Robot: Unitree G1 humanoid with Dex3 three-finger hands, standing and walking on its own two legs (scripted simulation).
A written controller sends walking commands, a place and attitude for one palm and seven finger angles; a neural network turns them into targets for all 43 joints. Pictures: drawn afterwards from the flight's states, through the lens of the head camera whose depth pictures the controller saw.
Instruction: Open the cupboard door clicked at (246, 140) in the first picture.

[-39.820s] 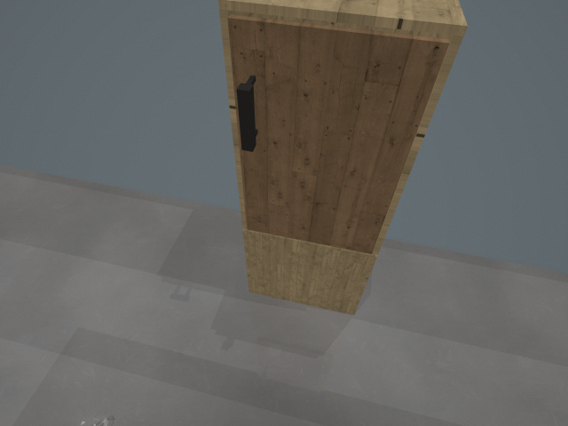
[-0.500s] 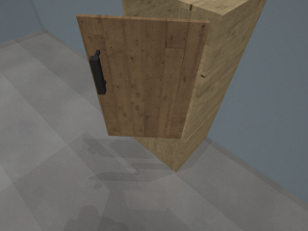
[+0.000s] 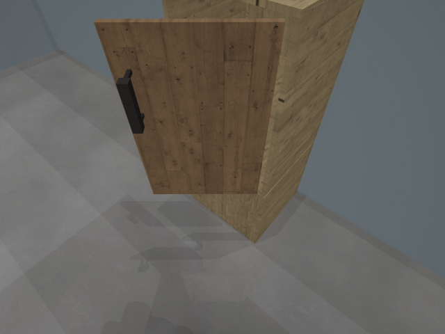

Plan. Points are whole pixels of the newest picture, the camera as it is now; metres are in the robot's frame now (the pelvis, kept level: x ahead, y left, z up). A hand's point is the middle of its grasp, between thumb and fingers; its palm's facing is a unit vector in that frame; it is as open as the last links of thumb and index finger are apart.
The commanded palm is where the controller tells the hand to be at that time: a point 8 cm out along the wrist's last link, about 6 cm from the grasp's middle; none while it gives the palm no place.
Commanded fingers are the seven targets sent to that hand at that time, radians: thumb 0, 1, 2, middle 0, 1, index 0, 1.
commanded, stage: look again from close up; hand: left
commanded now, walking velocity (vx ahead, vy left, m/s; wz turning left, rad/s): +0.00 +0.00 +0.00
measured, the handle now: (133, 102) +0.59 +0.25 +0.09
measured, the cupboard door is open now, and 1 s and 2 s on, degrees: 40 40 40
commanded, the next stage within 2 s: raise the hand with hooked fingers in 0.02 s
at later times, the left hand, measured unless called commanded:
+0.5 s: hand (119, 322) +0.15 +0.18 -0.03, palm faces +0.04 -1.00 -0.01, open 8.4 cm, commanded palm +0.12 +0.25 -0.02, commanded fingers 0.00 0.43 0.70 -0.23 -0.60 -0.23 -0.60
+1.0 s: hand (82, 293) +0.18 +0.24 +0.03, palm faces +0.07 -1.00 -0.06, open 11.4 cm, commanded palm +0.15 +0.28 +0.04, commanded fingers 0.00 -0.15 0.45 -0.28 -0.98 -0.28 -0.98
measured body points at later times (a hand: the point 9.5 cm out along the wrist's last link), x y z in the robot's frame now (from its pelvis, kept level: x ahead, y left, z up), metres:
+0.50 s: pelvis -0.05 -0.02 -0.06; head -0.01 -0.02 +0.38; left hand +0.14 +0.24 -0.02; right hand +0.18 -0.27 -0.11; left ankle +0.02 +0.12 -0.73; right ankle -0.07 -0.13 -0.73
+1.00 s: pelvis -0.06 +0.00 -0.04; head -0.03 +0.00 +0.41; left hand +0.17 +0.29 +0.03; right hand +0.08 -0.25 -0.13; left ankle +0.02 +0.12 -0.73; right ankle -0.07 -0.13 -0.73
